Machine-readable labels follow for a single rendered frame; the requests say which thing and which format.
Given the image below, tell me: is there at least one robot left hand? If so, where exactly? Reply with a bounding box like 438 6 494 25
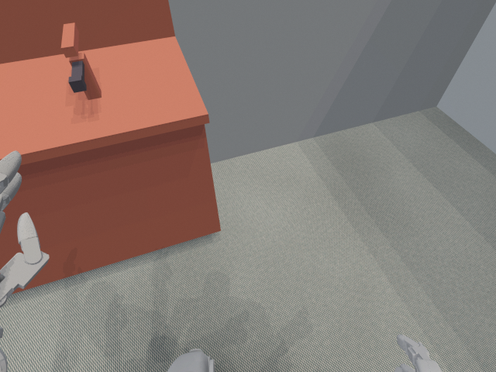
0 151 49 308

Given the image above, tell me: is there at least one counter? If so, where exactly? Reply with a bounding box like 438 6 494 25
0 0 221 294

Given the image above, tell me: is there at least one robot left thigh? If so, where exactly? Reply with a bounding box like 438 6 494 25
167 352 215 372

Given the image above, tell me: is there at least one robot right hand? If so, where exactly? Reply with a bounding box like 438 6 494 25
394 334 442 372

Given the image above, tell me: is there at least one tap lever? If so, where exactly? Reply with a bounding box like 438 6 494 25
68 60 87 93

